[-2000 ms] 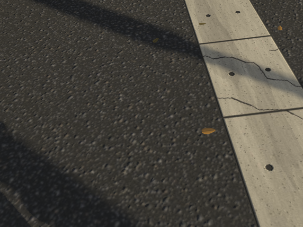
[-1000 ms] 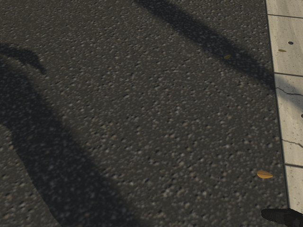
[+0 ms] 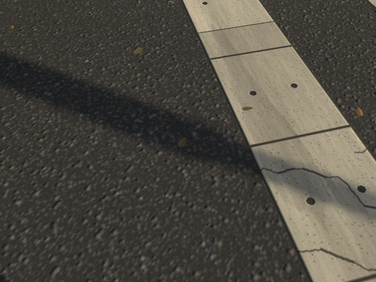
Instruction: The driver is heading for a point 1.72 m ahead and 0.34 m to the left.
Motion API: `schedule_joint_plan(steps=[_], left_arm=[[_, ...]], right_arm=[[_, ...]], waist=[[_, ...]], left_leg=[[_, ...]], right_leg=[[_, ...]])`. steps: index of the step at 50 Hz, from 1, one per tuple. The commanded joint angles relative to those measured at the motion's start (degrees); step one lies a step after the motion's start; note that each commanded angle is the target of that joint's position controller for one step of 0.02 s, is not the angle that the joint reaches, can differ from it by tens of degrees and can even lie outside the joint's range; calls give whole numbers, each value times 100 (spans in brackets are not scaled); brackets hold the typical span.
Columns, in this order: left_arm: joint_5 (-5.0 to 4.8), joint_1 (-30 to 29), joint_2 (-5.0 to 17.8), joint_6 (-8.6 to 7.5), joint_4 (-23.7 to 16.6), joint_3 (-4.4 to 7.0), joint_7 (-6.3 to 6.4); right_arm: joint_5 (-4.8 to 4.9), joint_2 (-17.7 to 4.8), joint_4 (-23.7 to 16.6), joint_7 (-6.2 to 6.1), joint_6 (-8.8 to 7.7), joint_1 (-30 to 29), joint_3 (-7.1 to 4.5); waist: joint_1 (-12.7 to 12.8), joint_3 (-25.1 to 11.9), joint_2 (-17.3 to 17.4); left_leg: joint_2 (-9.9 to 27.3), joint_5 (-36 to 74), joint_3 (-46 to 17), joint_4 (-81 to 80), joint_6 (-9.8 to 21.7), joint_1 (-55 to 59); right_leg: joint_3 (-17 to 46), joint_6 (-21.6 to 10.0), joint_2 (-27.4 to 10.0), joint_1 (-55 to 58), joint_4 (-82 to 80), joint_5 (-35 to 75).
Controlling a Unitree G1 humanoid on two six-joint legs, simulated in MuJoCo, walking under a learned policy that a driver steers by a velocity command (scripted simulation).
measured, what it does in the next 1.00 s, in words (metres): steps on the spot, turning left: right foot, then left foot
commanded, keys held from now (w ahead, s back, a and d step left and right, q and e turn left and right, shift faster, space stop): q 0.52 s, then no key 0.28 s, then e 0.20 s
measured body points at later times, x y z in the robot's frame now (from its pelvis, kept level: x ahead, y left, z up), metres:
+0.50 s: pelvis +0.06 -0.02 +0.01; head +0.09 -0.03 +0.45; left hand +0.09 +0.29 -0.09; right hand +0.29 -0.25 -0.09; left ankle +0.06 +0.11 -0.68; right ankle +0.10 -0.13 -0.73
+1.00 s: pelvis +0.05 +0.02 +0.00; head +0.05 +0.03 +0.45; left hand +0.03 +0.31 -0.12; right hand +0.30 -0.14 -0.08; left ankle +0.00 +0.11 -0.73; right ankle +0.10 -0.12 -0.73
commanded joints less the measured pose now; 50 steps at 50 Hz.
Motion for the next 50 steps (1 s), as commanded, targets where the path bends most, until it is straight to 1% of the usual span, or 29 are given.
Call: schedule_joint_plan(steps=[1,2,3,4,5,6,7,9,16,19,20,21,22,23,24,25,26,29,31,35,38,39,40,41,42,43,44,46,50], left_arm=[[2,210,824,-1,-196,239,122],[115,582,660,-36,-301,191,134],[114,320,612,-3,-389,135,111],[-26,324,773,70,-370,174,73],[-93,99,754,165,-375,186,84],[-77,-34,739,244,-385,197,104],[-32,-151,777,298,-421,225,148],[-28,-106,557,307,-412,182,171],[-68,-44,589,143,-359,205,115],[-82,319,616,45,-237,268,44],[-34,469,815,32,-210,340,54],[107,510,1312,59,-266,452,92],[296,276,1463,69,-309,492,75],[296,-116,1111,23,-522,388,105],[194,-403,854,8,-596,324,143],[86,-525,761,6,-638,296,167],[15,-489,717,11,-632,271,185],[42,-24,784,102,-507,279,220],[35,137,886,148,-454,317,223],[-49,57,1103,194,-413,379,134],[-187,-7,1025,199,-311,327,94],[-192,265,893,154,-181,276,81],[6,428,630,81,-188,177,38],[182,623,204,-14,-218,25,-38],[146,315,399,-1,-186,38,-23],[78,126,566,12,-172,73,-33],[54,-38,637,32,-151,83,-18],[-11,-57,909,104,-147,155,24],[-88,18,814,187,-185,196,62]], right_arm=[[-46,-1210,-458,-10,-86,261,-415],[-101,-1586,-556,-38,-57,398,-491],[-124,-1192,-495,-56,17,855,-409],[-81,-1040,-541,-48,40,773,-347],[-27,-963,-643,-67,90,454,-349],[23,-940,-703,-96,156,226,-339],[39,-928,-761,-151,219,56,-339],[-6,-950,-831,-213,357,-83,-376],[41,-1069,-965,-328,514,-15,-501],[125,-1042,-1029,-354,612,-169,-506],[138,-924,-1034,-363,627,-74,-475],[102,-652,-1126,-344,616,-31,-406],[101,-782,-1278,-314,534,-130,-465],[32,-1132,-1124,-295,499,76,-585],[70,-1187,-934,-282,533,283,-635],[65,-1049,-793,-308,598,442,-616],[59,-926,-782,-312,647,447,-582],[132,-586,-993,-288,647,-9,-432],[109,-477,-1098,-271,628,-232,-360],[87,-450,-1133,-200,626,-277,-286],[72,-436,-905,-169,619,142,-301],[42,-552,-898,-182,616,170,-312],[6,-859,-953,-237,622,288,-352],[-117,-927,-1010,-272,633,-121,-298],[-172,-369,-990,-219,568,-293,-169],[-196,-274,-929,-169,504,-410,-140],[-204,-397,-865,-165,458,-367,-189],[-155,-663,-815,-201,411,-242,-255],[-75,-871,-741,-349,493,38,-378]], waist=[[-126,-697,-223],[95,-1136,815],[-285,-1661,1352],[-251,-1760,778],[-215,-1398,355],[-159,-990,90],[-103,-816,107],[-21,-693,470],[-181,-942,709],[35,-823,684],[49,-806,461],[-62,-681,-677],[-127,-412,-2022],[-218,-391,-1478],[-353,-385,-1073],[-379,-372,-901],[-301,-329,-897],[-4,-341,-1063],[131,-472,-1198],[170,-565,-1456],[-88,-499,-1320],[-80,-517,-1120],[37,-899,-320],[388,-898,886],[136,-910,644],[142,-681,463],[25,-588,467],[-57,-222,443],[-175,-156,626]], left_leg=[[242,2295,-499,-511,488,1253],[1228,4005,-1878,-482,1335,2353],[1832,3777,-3178,-975,2091,3138],[1781,2391,-3214,-1087,1982,3013],[1508,1321,-2836,-1137,1709,2647],[1334,649,-2520,-1301,1513,2078],[1126,20,-2326,-1455,1353,1671],[669,-395,-1961,-1588,1176,1201],[615,-909,-2436,-1501,1161,1323],[378,-1178,-2494,-1280,903,1043],[137,-1598,-2312,-975,664,654],[-455,-2466,-1541,156,324,-261],[-1015,-3225,-656,1612,48,-833],[-692,-3044,-885,2692,-106,-768],[-676,-2718,-821,3113,-180,-749],[-640,-2433,-738,3419,-295,-820],[-595,-2248,-700,3703,-398,-977],[-549,-2079,-415,3195,-571,-965],[-432,-2185,-346,2471,-614,-735],[-318,-2328,111,983,-494,479],[-424,-917,335,-1022,-177,1490],[-300,-224,99,-1558,0,2104],[486,1230,-821,-1360,208,3010],[1278,2234,-1399,-999,824,2894],[1209,1231,-1236,-1095,1125,2239],[801,428,-913,-1100,851,2143],[504,-126,-695,-1063,571,2179],[481,-73,-626,-1117,438,2023],[1188,533,-961,-1230,1020,2141]], right_leg=[[137,-207,-1019,-120,1256,3016],[-269,252,-246,-1195,2788,982],[107,468,190,-2263,3943,-1870],[598,439,-115,-2452,4500,-1949],[586,458,-268,-2642,4707,-1622],[543,485,-397,-2712,4423,-1343],[538,505,-514,-2538,3964,-1016],[305,604,-369,-2050,3077,-694],[405,630,-249,-1360,1388,-172],[244,409,-235,-644,53,508],[511,234,-663,-154,-365,657],[1758,-305,-1888,230,-822,505],[2959,-1081,-2758,-301,-1200,1279],[2694,-1204,-2768,-396,-1076,1723],[2046,-945,-2422,-376,-883,1999],[1577,-736,-2114,-208,-744,2124],[1334,-727,-2061,-65,-666,2455],[890,-882,-1875,304,-607,3007],[848,-950,-1959,609,-519,3137],[723,-993,-2041,259,-437,3281],[634,-760,-1904,-7,-101,3094],[550,-432,-1780,-339,-1,2667],[214,53,-1427,-881,569,1544],[-145,483,-1016,-1330,569,-221],[14,648,-1095,-797,317,-254],[-8,664,-1072,-677,125,436],[-34,657,-1012,-731,119,903],[21,606,-975,-955,259,1095],[-140,624,-754,-1589,1291,11]])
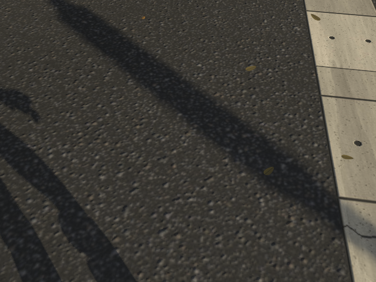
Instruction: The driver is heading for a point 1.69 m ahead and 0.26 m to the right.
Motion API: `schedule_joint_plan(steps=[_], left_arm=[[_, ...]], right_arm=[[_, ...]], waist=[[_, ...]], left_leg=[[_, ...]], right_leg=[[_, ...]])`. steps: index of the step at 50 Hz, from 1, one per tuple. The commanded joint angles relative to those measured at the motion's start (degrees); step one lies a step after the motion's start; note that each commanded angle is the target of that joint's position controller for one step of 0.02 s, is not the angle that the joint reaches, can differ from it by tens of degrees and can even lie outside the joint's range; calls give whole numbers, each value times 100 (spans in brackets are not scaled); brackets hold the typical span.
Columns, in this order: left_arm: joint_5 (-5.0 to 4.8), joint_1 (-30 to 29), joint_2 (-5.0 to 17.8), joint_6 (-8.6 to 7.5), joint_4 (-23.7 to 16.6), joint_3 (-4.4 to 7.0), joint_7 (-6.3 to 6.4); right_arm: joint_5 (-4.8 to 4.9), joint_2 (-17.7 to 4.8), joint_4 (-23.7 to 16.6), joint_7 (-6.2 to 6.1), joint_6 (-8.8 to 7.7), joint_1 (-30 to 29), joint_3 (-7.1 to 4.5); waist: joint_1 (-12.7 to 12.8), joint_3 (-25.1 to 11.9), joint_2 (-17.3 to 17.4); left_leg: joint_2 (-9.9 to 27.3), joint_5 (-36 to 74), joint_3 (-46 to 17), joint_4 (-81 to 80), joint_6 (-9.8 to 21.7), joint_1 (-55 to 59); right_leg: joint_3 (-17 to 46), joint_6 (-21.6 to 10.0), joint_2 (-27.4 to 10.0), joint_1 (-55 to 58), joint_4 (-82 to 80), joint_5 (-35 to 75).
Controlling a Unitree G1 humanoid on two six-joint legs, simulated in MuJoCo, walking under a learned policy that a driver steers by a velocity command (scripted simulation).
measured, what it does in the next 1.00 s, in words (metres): steps on the spot: right foot, then left foot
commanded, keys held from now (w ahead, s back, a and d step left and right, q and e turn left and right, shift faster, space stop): e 0.42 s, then no key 0.20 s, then q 0.34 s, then w+q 0.04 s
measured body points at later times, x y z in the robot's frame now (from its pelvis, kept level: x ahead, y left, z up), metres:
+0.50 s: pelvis -0.02 -0.06 +0.01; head +0.01 -0.11 +0.46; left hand +0.19 +0.17 -0.07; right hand +0.06 -0.39 -0.11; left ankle +0.01 +0.10 -0.64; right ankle -0.02 -0.14 -0.73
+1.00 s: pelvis +0.00 -0.05 -0.01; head +0.03 -0.05 +0.44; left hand +0.20 +0.20 -0.10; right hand +0.08 -0.36 -0.11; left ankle +0.04 +0.09 -0.73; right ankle -0.02 -0.14 -0.73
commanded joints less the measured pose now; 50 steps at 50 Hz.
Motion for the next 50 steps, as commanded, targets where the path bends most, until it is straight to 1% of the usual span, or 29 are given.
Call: schedule_joint_plan(steps=[1,3,5,8,10,12,13,14,15,16,17,18,19,20,23,31,34,35,37,38,39,40,41,42,44,46,48,49,50], left_arm=[[-55,-325,652,5,-507,228,37],[-111,-233,629,116,-520,315,34],[-105,-128,534,208,-501,320,59],[-84,-236,411,222,-640,253,-35],[-121,-235,508,206,-762,274,-137],[-121,102,554,201,-734,320,-208],[-74,277,714,191,-699,394,-168],[-58,376,1363,168,-795,571,-65],[128,430,1850,58,-986,628,-77],[233,458,1554,-78,-1030,542,-138],[185,208,1403,-169,-1035,483,-135],[55,-101,1267,-180,-1058,464,-90],[-52,-341,1086,-155,-1097,395,-40],[-61,-391,1007,-128,-1137,346,6],[9,-346,863,-107,-1221,285,72],[94,-395,817,-36,-1136,238,77],[154,-553,483,-54,-1008,97,13],[162,-574,471,-62,-940,79,-8],[114,-636,507,-75,-820,71,-26],[102,-464,579,-103,-746,99,-17],[167,-304,640,-137,-750,125,2],[197,-160,687,-166,-778,167,11],[195,-379,677,-160,-800,174,51],[162,-543,642,-129,-840,196,92],[115,-538,525,-16,-879,233,148],[108,-441,460,35,-922,275,145],[106,-314,501,33,-937,340,117],[119,-84,576,21,-915,381,102],[90,51,775,-4,-900,431,85]], right_arm=[[6,-1217,-271,-133,-24,299,-427],[7,-1163,-266,-141,-87,223,-422],[67,-1112,-269,-119,-140,-180,-435],[92,-1160,-227,-94,-100,-420,-476],[139,-1271,-135,-107,-52,-276,-514],[256,-1327,-62,-121,-14,-302,-528],[268,-1182,80,-105,-22,-5,-497],[69,-911,73,-70,-39,207,-422],[-63,-745,-359,-110,-59,-437,-326],[40,-1066,-312,-142,-56,-636,-422],[146,-1132,-257,-150,-43,-562,-458],[128,-1167,-105,-190,-29,-401,-496],[83,-1238,-46,-226,-12,-347,-530],[70,-1204,7,-217,-16,-250,-538],[135,-1069,133,-178,-34,-6,-513],[139,-934,165,-132,-91,-185,-415],[140,-837,309,-68,-142,12,-346],[150,-832,333,-49,-160,45,-333],[142,-845,378,-14,-211,194,-307],[91,-1033,330,-12,-231,153,-326],[70,-1382,235,-31,-245,139,-383],[154,-1682,262,-25,-228,82,-469],[228,-1558,250,2,-213,88,-475],[220,-1414,234,10,-212,84,-444],[194,-1337,161,0,-221,34,-421],[194,-1337,85,-22,-212,66,-428],[218,-1285,-42,-45,-167,7,-421],[237,-1151,-82,-55,-141,28,-388],[257,-980,-137,-42,-113,64,-340]], waist=[[-455,-168,1242],[-411,-160,992],[-226,-115,757],[-248,-332,850],[-297,-527,962],[-93,-617,929],[-78,-623,603],[-209,-561,-819],[-39,-630,-1784],[198,-912,-780],[-1,-656,-554],[-164,-486,-253],[-251,-376,-280],[-315,-422,-400],[-333,-635,-389],[-103,-328,-594],[-104,-369,-553],[-119,-346,-541],[-320,-256,-370],[-294,-260,-196],[-140,-365,182],[84,-432,750],[-79,-437,910],[-138,-418,993],[-134,-373,1144],[-135,-414,1080],[-125,-422,657],[-59,-542,181],[-25,-478,-612]], left_leg=[[1859,2296,-1515,-994,1131,584],[2294,3006,-1612,-1061,1495,581],[2102,2953,-1124,-1067,1336,476],[1851,3061,-502,-884,1147,418],[1910,3122,-407,-652,1061,629],[1844,2655,-168,-175,756,456],[1600,1822,116,368,391,96],[1001,27,696,1860,-204,-1114],[50,-2382,195,3212,-548,-2445],[151,-2372,-552,4024,-499,-2539],[257,-1841,-669,4136,-400,-2597],[362,-1291,-700,3953,-388,-2622],[410,-882,-736,3755,-422,-2612],[334,-574,-691,3827,-479,-2347],[225,-128,-650,3698,-610,-2186],[412,-172,-608,1782,-761,-1501],[501,-181,-496,981,-709,-743],[470,-112,-439,708,-673,-529],[377,756,-333,-403,-524,-4],[452,1401,-498,-605,-424,163],[782,2586,-895,-409,-274,267],[854,2813,-1073,-176,-1,165],[854,2313,-1249,-316,188,-145],[917,2039,-1483,-462,270,-316],[1000,1866,-1816,-506,379,-500],[959,1657,-1970,-398,415,-650],[683,1324,-1758,5,244,-991],[342,444,-1348,531,50,-1382],[-75,-736,-722,1351,-125,-1993]], right_leg=[[-137,-2,187,-1160,1460,-1217],[178,64,49,-1671,2918,-1958],[187,118,-64,-1645,2792,-1565],[-149,105,-49,-988,1803,-948],[-343,-5,74,-686,1156,-662],[-627,-242,297,-26,51,216],[-471,-437,434,516,-552,883],[1080,-880,-545,1320,-1056,2818],[3231,-2218,-1893,1353,-1301,3926],[3072,-2493,-1877,1331,-1434,3294],[2526,-2191,-1564,1107,-1421,2741],[2134,-1831,-1210,1000,-1401,2140],[1944,-1624,-1033,905,-1395,2029],[1772,-1558,-849,726,-1416,2181],[1542,-1581,-724,917,-1422,2402],[1666,-1645,-631,711,-1502,1322],[1523,-1628,-600,464,-1465,1195],[1509,-1605,-604,406,-1426,1225],[1366,-1399,-482,288,-1240,1277],[1307,-1194,-364,308,-1128,1261],[1108,-964,-103,314,-823,977],[680,-785,310,293,-674,767],[300,-620,524,447,-437,678],[131,-557,581,498,-228,632],[26,-553,586,448,-12,588],[29,-620,534,479,-7,497],[210,-773,266,659,-322,606],[612,-1000,-95,969,-746,101],[1619,-1496,-915,1241,-1419,-619]])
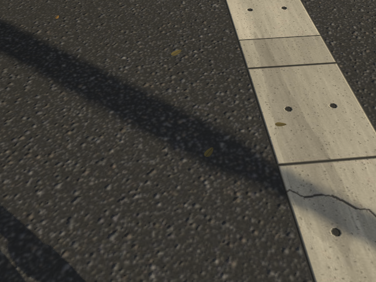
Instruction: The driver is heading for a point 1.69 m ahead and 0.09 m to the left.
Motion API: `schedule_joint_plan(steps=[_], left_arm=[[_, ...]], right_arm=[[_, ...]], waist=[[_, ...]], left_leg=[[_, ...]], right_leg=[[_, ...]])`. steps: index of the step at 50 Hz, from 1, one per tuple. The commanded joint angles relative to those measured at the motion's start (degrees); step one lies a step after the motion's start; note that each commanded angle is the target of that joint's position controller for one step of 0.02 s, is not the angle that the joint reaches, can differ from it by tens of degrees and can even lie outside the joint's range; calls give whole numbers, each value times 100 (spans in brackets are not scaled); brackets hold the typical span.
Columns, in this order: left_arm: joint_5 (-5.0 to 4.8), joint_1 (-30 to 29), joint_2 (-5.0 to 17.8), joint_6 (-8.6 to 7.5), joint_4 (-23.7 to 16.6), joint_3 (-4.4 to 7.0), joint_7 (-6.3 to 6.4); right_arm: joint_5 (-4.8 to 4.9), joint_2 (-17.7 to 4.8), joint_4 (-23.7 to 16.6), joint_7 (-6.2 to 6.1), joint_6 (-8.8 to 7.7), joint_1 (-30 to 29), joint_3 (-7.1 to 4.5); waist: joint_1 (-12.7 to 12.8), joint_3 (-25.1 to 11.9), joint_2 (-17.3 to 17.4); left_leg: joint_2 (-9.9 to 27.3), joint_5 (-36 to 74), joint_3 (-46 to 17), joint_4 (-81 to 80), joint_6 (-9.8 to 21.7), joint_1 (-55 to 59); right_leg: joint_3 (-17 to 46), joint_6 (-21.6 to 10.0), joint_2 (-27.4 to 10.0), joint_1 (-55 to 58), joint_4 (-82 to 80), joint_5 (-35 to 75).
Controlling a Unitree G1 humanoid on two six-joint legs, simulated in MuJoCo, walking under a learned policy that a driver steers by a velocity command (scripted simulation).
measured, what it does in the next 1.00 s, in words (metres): walks ahead: left foot, then right foot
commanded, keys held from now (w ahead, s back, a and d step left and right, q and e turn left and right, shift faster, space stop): w+q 0.26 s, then w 0.10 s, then w+e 0.64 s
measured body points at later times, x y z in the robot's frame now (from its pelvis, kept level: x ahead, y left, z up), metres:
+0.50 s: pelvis +0.13 +0.12 +0.01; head +0.14 +0.14 +0.46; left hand +0.17 +0.42 -0.11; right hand +0.30 -0.11 -0.08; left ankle +0.09 +0.20 -0.73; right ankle +0.14 -0.04 -0.64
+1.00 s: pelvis +0.41 +0.14 +0.00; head +0.44 +0.15 +0.45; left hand +0.55 +0.41 -0.10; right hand +0.52 -0.13 -0.10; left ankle +0.31 +0.28 -0.63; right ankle +0.46 +0.08 -0.73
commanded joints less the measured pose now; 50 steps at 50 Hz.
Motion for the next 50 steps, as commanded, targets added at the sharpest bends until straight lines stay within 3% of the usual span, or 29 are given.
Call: schedule_joint_plan(steps=[1,2,3,5,8,12,14,16,17,18,19,20,21,22,23,25,28,31,35,38,41,42,43,44,45,46,47,48,50], left_arm=[[-18,562,959,-159,-316,284,-12],[9,633,880,-272,-317,238,6],[-46,449,837,-360,-333,218,33],[-126,298,866,-439,-327,225,60],[-92,465,940,-482,-269,263,21],[-199,624,1235,-496,-149,371,-116],[-285,636,1274,-466,-80,380,-182],[-275,663,1067,-470,0,282,-220],[-151,653,731,-520,-22,145,-230],[26,478,211,-619,-527,-34,-227],[-241,296,683,-741,-485,54,-221],[-432,109,922,-772,-533,121,-245],[-389,131,919,-767,-469,107,-238],[-255,185,881,-746,-363,107,-226],[-216,327,869,-691,-291,130,-249],[-231,547,707,-565,-116,106,-295],[-244,335,509,-477,-125,62,-266],[-227,-109,353,-521,-239,-11,-332],[-232,-861,143,-571,-504,-131,-507],[-237,-1070,213,-603,-696,-116,-637],[-242,-370,569,-526,-652,57,-643],[-254,373,860,-506,-521,200,-583],[-248,1302,1150,-461,-371,346,-477],[-227,1497,1708,-461,-334,449,-400],[-222,1615,1363,-501,-410,365,-367],[-186,1375,1114,-524,-409,300,-339],[-213,981,955,-535,-460,248,-330],[-225,597,811,-539,-536,202,-331],[-133,236,684,-540,-648,147,-289]], right_arm=[[1,-506,-737,10,-41,-490,-96],[28,-658,-812,36,-47,-643,-166],[65,-639,-790,65,-46,-569,-185],[50,-488,-775,123,-65,-601,-129],[39,-283,-891,268,-138,-762,-27],[50,-223,-1046,380,-161,-858,50],[57,-310,-1030,387,-144,-656,17],[45,-567,-722,333,-132,291,-158],[75,-923,-500,267,-123,1199,-340],[-12,-1781,-537,180,-177,1601,-458],[-17,-1489,-668,232,-330,1494,-363],[-43,-1125,-620,262,-423,1280,-241],[-47,-819,-596,278,-468,1035,-150],[-66,-599,-611,278,-484,689,-72],[-123,-497,-627,268,-516,455,-27],[-176,-495,-563,230,-612,369,-36],[-222,-517,-369,173,-697,567,-66],[-182,-559,-261,104,-693,531,-58],[-111,-711,23,24,-629,943,-102],[-97,-853,130,-38,-479,1035,-138],[-110,-1084,78,-159,-308,958,-193],[-108,-1122,37,-174,-280,872,-197],[-105,-1075,-65,-177,-328,726,-158],[-291,-166,-340,-25,-491,1410,122],[-128,-468,-397,97,-750,1043,134],[106,-774,-632,173,-885,376,46],[92,-726,-739,174,-954,184,91],[-49,-687,-710,145,-958,139,76],[-176,-719,-665,138,-820,381,30]], waist=[[369,-390,-1300],[371,-182,-787],[208,7,-472],[220,128,-517],[373,-49,-572],[425,-90,-727],[259,-76,-718],[-269,-371,-472],[-713,-839,21],[-610,-1122,1795],[-819,-1381,854],[-701,-839,689],[-533,-550,606],[-349,-358,417],[-150,-234,518],[1,-203,436],[-70,-24,133],[-181,121,212],[-493,377,66],[-439,254,159],[76,-449,587],[493,-855,542],[1040,-1307,210],[406,-1913,-1388],[714,-2736,-951],[809,-1831,-567],[510,-1159,-48],[228,-689,220],[-125,-409,-75]], left_leg=[[34,-1400,452,1926,116,-2003],[281,-1387,153,2742,152,-2447],[430,-1051,30,2934,169,-2663],[598,-488,142,2611,105,-2770],[603,81,613,1758,-3,-2030],[415,37,1085,569,76,-995],[266,199,1260,33,247,-454],[-186,340,1488,-459,543,1199],[59,356,865,-644,765,2444],[1767,-423,-2485,-1616,1711,3542],[2341,-1147,-3727,-2387,2235,3425],[2236,-1013,-2947,-2354,2066,3108],[1974,-648,-2163,-2281,1831,2625],[1725,-122,-1582,-2323,1636,2121],[1516,441,-1067,-2470,1484,1678],[1361,1486,-385,-2676,1368,1420],[1233,2458,448,-2773,1240,1452],[1042,2560,1078,-2955,978,1381],[1254,3087,1379,-2930,813,1949],[1390,4664,1574,-2355,741,2618],[1427,7370,1719,-831,654,2946],[1342,7334,1757,203,617,2562],[1119,5994,1783,1722,464,1335],[-62,-316,1452,4083,53,-1554],[-415,-1401,122,4987,81,-2342],[-39,-850,-92,4747,202,-2796],[214,-422,-13,4149,257,-2682],[372,-260,95,3599,208,-2411],[533,-60,148,3151,34,-1782]], right_leg=[[3073,-1416,-2587,1254,-1957,-966],[3421,-1609,-2823,1169,-2129,-1315],[3080,-1448,-2676,1161,-2159,-1467],[2193,-1070,-2291,1299,-2301,-1077],[956,-822,-1856,1179,-2346,-42],[229,-728,-1833,873,-2187,116],[143,-643,-1968,696,-1928,-16],[-338,-385,-1760,-33,-743,906],[-804,-56,-1397,-697,826,1154],[-758,498,-537,-2863,3291,-1388],[444,498,-420,-3557,4213,-1499],[556,339,-722,-3888,4376,-1026],[510,226,-969,-3743,4151,-473],[583,212,-1125,-3421,3800,-6],[641,216,-1214,-3003,3551,344],[639,284,-1138,-2696,3390,826],[924,408,-857,-2877,2744,1426],[653,386,-686,-2551,1413,2346],[294,207,-638,-2590,420,2522],[-35,-28,-405,-2529,102,1926],[-433,-403,103,-1453,228,998],[-357,-612,246,-359,-2,1066],[323,-913,-79,1396,-350,1375],[3361,-2042,-1752,3881,-221,963],[5173,-2460,-2231,4332,-1146,237],[4296,-2058,-2029,3728,-1442,300],[3619,-1825,-1789,2766,-1533,664],[3145,-1670,-1529,1899,-1643,1266],[2649,-1641,-1233,855,-1928,1948]])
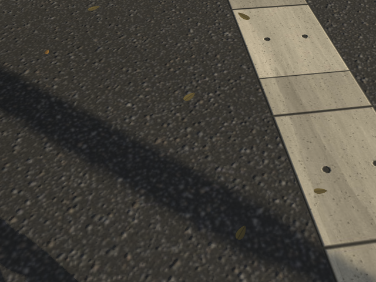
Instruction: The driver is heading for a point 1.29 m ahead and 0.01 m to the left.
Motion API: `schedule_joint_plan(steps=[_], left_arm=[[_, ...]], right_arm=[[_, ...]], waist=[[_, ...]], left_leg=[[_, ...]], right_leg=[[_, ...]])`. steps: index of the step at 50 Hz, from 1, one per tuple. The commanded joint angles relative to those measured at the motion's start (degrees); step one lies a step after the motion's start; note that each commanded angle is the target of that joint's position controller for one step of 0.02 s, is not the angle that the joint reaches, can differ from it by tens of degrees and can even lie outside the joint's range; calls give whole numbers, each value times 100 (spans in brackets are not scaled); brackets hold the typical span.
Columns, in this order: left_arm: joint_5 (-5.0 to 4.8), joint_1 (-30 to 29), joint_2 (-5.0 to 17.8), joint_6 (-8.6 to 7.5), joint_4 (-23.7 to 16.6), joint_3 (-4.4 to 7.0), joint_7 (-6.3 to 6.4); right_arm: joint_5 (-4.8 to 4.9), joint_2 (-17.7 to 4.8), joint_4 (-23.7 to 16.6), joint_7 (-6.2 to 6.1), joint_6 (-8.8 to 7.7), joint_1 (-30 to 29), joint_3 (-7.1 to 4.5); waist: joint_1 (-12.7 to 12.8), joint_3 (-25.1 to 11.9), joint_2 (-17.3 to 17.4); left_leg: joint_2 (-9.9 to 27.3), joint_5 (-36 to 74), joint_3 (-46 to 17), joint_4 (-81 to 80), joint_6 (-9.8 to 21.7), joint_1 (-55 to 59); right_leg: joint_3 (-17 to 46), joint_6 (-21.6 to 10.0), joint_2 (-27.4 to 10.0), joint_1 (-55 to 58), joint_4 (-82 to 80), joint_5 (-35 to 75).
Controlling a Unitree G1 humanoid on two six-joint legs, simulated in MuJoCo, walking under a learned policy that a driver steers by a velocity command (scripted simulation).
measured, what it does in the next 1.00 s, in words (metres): walks ahead: left foot, then right foot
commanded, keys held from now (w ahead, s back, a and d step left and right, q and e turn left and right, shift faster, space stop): w+e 0.16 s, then w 0.04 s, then no key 0.38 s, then w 0.42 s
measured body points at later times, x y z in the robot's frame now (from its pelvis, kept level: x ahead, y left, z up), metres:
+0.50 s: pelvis +0.24 +0.08 +0.00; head +0.28 +0.08 +0.45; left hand +0.41 +0.32 -0.12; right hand +0.33 -0.20 -0.10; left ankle +0.32 +0.16 -0.73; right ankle +0.18 -0.07 -0.68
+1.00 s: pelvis +0.36 +0.07 +0.00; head +0.37 +0.08 +0.45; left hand +0.51 +0.32 -0.11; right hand +0.40 -0.22 -0.10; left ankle +0.36 +0.16 -0.73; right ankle +0.27 -0.06 -0.67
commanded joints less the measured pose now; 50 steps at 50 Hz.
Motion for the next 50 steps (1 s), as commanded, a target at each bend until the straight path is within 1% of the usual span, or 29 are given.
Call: schedule_joint_plan(steps=[1,4,7,10,12,14,15,16,17,18,20,22,24,27,29,32,33,34,36,37,38,40,42,44,45,46,47,48,50], left_arm=[[26,-151,609,-94,-442,162,95],[-1,-65,836,-82,-323,219,198],[-57,238,920,1,-193,249,261],[-88,554,880,48,-52,233,264],[-54,609,782,82,21,205,280],[-9,499,574,120,4,149,297],[76,531,290,102,-107,50,297],[89,1404,-15,57,-40,-68,290],[-20,1807,349,48,61,-35,282],[-89,1388,739,126,122,75,304],[13,419,721,285,-91,81,366],[54,398,388,399,-121,16,370],[81,504,116,425,-37,-70,390],[89,445,123,450,44,-91,393],[93,392,173,505,81,-68,371],[200,163,322,511,-19,-35,369],[178,157,518,477,-86,2,391],[150,194,698,432,0,71,376],[107,408,585,262,78,49,344],[91,500,685,200,121,78,324],[39,560,707,151,150,94,319],[4,579,669,95,142,89,318],[-61,192,731,137,46,105,290],[-28,33,662,177,-10,96,282],[14,-61,421,161,-68,21,274],[50,-138,4,93,-270,-92,271],[2,-237,217,-11,-452,-54,311],[-96,-182,484,-100,-420,43,307],[-82,-181,433,-194,-309,40,240]], right_arm=[[-111,-747,-500,-6,-42,87,-209],[-160,-450,-638,-41,57,-302,-79],[-103,-314,-765,-6,33,-1028,-12],[22,-500,-806,55,-26,-1229,-88],[-40,-670,-791,77,-74,-1129,-194],[-160,-723,-661,68,-145,-603,-286],[-262,-955,-666,49,-188,-133,-335],[-370,-1292,-616,40,-117,298,-407],[-148,-1194,-383,113,-5,619,-443],[-70,-874,-488,119,54,411,-359],[-136,-402,-543,121,127,-266,-163],[-173,-278,-422,125,145,-611,-105],[-189,-360,-320,109,177,-740,-136],[-101,-532,-154,67,261,-634,-185],[-45,-519,-119,61,337,-741,-160],[-48,-455,-9,77,394,-582,-104],[-64,-493,-21,64,413,-590,-113],[-48,-443,-78,36,409,-569,-111],[25,-308,-109,7,283,-668,-110],[31,-222,-105,19,206,-653,-110],[34,-315,-134,52,132,-692,-146],[101,-313,-178,153,26,-788,-159],[125,-223,-37,232,-3,-581,-140],[34,-316,269,244,59,-10,-218],[50,-425,381,219,98,448,-260],[41,-904,434,181,122,856,-373],[32,-1236,469,209,130,1258,-468],[9,-999,461,182,105,1141,-387],[-12,-763,360,133,72,802,-309]], waist=[[-212,-406,-73],[-135,-217,-212],[243,-294,-424],[374,-442,-608],[284,-431,-720],[-56,-649,-735],[-238,-1251,-385],[-67,-2040,1183],[-66,-2442,1824],[-234,-1871,969],[-184,-1032,260],[118,-760,573],[189,-864,801],[99,-1221,813],[154,-1134,714],[81,-644,560],[62,-372,352],[-1,-34,-283],[114,150,-1122],[121,162,-1446],[158,224,-1482],[160,94,-1301],[-75,-64,-1086],[-332,-379,-914],[-510,-492,-606],[-574,-475,735],[-793,-412,1551],[-643,-101,1030],[-447,49,491]], left_leg=[[419,279,-190,-549,-224,-1173],[345,931,107,-1767,-492,-826],[11,2309,198,-3220,-542,-249],[-65,2555,8,-3852,-464,-83],[-72,2337,-36,-4122,-252,-23],[-102,2680,152,-4559,46,764],[562,3980,-341,-4335,337,1817],[1955,5387,-2115,-4197,1333,3615],[2455,4229,-3618,-4610,1843,3896],[2165,3388,-3171,-4775,1633,3417],[1602,3552,-1846,-4890,1316,2195],[1144,3954,-1060,-5097,1126,1299],[934,4649,-575,-5128,1183,1017],[1047,4423,-532,-5082,1302,1193],[1002,3123,-533,-5121,1219,956],[615,-1139,-688,-5408,688,93],[479,-1672,-642,-5260,578,-123],[95,-1696,-137,-4995,415,-158],[-301,-861,506,-3719,228,-207],[-439,-418,684,-3190,222,-410],[-314,-348,512,-3002,303,-674],[-111,-658,325,-2988,465,-867],[-190,99,544,-4060,536,218],[-381,1129,676,-4363,395,1724],[-72,951,306,-4483,457,2304],[853,232,-1250,-5102,895,2949],[1843,-274,-3073,-5805,1639,3269],[2042,-432,-3300,-5849,1804,3273],[1675,66,-2419,-5855,1533,3204]], right_leg=[[2164,-1282,-1617,952,-1424,1281],[1514,-1093,-1282,49,-1445,1506],[1305,-718,-966,-150,-1219,723],[1717,-555,-1234,397,-873,94],[1972,-367,-1400,857,-359,528],[1855,-42,-1131,989,483,1399],[1598,232,-809,668,1541,890],[1079,713,-119,-778,3459,-1951],[1089,881,-126,-1547,4598,-3001],[1219,966,-346,-1799,5110,-2668],[950,1017,-691,-1701,4708,-2118],[723,1020,-980,-903,3523,-1867],[402,1118,-906,-214,2480,-1761],[313,1121,-891,444,1396,-961],[224,1009,-859,915,665,-325],[275,605,-938,1349,251,-664],[495,366,-1128,1046,153,-1574],[759,131,-1143,444,-175,-2603],[1650,-203,-1645,336,-1101,-3261],[2278,-389,-2000,616,-1388,-3227],[2669,-552,-2265,843,-1430,-2866],[2654,-583,-2384,1248,-1305,-1961],[1938,-330,-2020,840,-1190,-1348],[1362,-74,-1635,180,-776,-783],[1066,124,-1406,-230,-202,-869],[269,538,-727,-1247,1303,-1048],[220,712,-580,-2283,2724,-2132],[545,634,-841,-2944,3630,-2267],[497,476,-1193,-3306,3910,-1312]])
